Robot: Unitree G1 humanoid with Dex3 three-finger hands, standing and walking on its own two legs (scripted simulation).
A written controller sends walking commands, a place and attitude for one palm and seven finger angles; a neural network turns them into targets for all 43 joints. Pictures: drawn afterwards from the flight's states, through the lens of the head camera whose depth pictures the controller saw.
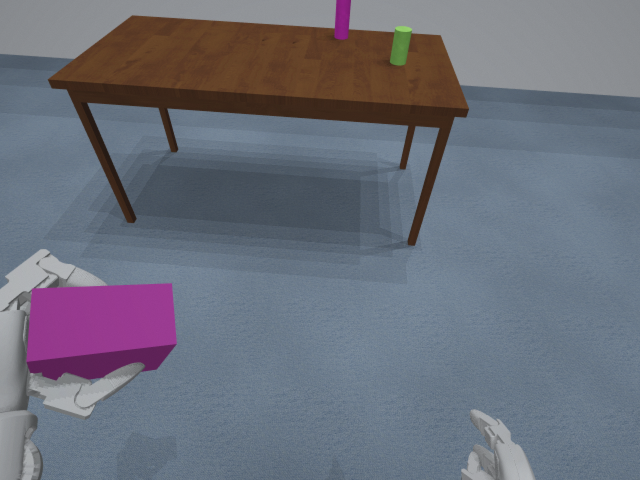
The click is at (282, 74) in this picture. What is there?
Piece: table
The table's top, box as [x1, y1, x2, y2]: [48, 15, 468, 117]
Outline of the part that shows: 48,79 52,88 464,117 466,116 468,107 440,35 411,33 406,63 404,65 398,66 393,65 389,62 393,32 349,29 348,37 346,39 340,40 336,39 333,36 334,28 132,15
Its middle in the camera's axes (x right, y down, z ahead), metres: -0.19 -0.69 +1.47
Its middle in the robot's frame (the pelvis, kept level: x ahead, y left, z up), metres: +1.54 +0.27 -0.12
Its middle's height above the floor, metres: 0.66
